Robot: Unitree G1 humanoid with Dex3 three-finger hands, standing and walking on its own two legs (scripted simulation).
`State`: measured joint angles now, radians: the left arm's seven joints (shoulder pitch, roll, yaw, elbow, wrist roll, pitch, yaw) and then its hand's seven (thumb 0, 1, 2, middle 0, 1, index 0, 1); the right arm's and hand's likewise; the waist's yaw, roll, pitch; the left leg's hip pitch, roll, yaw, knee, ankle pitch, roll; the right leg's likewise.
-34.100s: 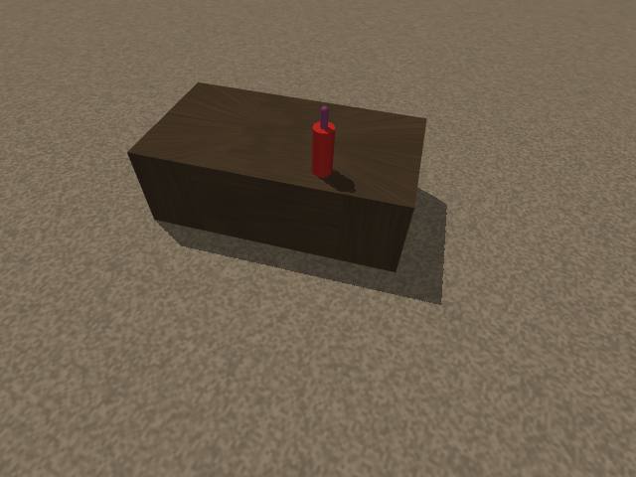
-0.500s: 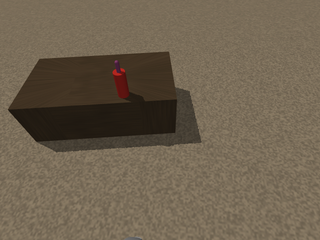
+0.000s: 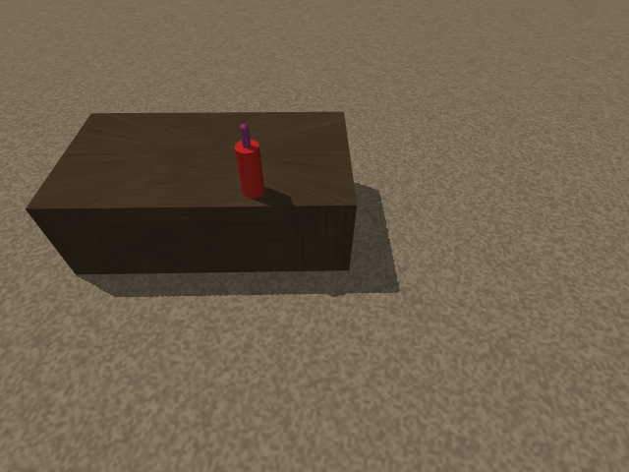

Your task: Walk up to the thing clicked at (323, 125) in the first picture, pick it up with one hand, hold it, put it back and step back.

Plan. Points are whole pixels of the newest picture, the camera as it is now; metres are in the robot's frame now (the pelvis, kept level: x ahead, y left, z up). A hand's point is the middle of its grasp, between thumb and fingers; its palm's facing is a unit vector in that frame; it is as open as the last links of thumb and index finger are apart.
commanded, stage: step back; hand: left
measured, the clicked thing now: (248, 160) +1.06 +0.23 -0.28
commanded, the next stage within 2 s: stand in 0.66 s
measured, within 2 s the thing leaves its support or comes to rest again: neither
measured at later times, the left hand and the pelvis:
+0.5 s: hand out of the picture +0.11 +0.30 -0.15, palm faces +0.01 -0.93 -0.36, open 7.4 cm; pelvis +0.03 +0.03 +0.01, yaw -1 degrees
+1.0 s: hand out of the picture +0.10 +0.27 -0.14, palm faces -0.05 -0.94 -0.33, open 7.4 cm; pelvis +0.02 +0.03 +0.02, yaw -1 degrees
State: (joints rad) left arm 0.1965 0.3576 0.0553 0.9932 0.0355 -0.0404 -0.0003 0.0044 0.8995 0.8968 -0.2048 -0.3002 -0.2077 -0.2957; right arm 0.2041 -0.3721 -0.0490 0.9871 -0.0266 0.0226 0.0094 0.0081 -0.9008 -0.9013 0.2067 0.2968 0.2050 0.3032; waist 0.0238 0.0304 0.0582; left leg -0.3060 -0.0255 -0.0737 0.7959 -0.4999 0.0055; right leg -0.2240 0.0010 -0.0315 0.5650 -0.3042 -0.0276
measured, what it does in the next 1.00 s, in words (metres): steps on the spot: left foot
